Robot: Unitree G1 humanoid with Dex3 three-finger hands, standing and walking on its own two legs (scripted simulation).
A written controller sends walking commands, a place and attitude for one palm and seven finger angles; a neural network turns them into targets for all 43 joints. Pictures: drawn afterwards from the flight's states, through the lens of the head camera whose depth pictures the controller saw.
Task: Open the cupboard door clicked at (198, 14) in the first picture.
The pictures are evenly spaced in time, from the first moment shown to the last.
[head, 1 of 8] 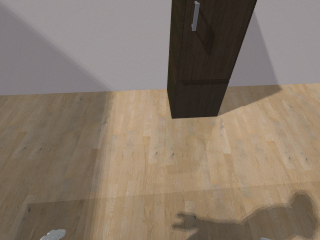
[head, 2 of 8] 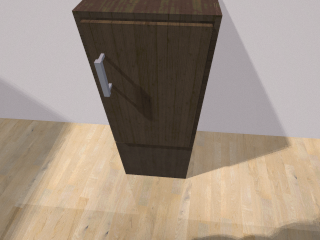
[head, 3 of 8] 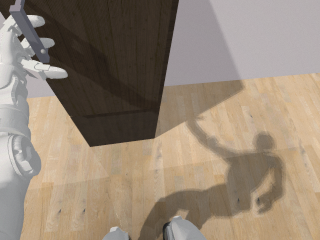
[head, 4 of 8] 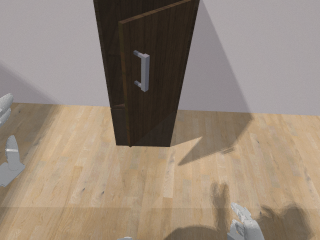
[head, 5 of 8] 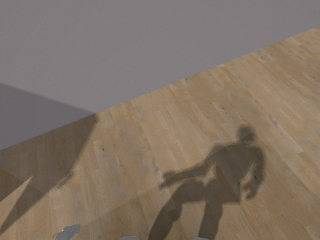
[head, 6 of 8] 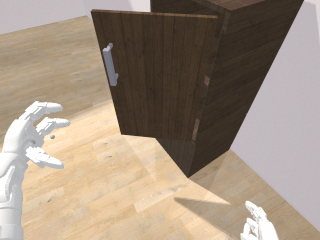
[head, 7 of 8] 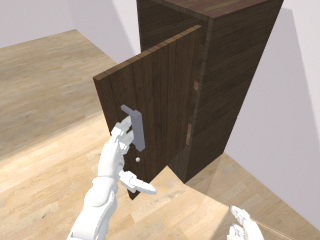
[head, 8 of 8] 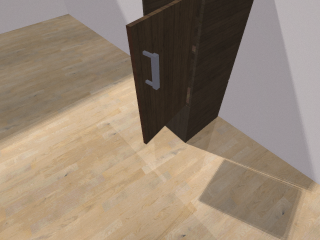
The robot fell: no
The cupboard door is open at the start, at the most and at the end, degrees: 0 100 100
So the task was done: yes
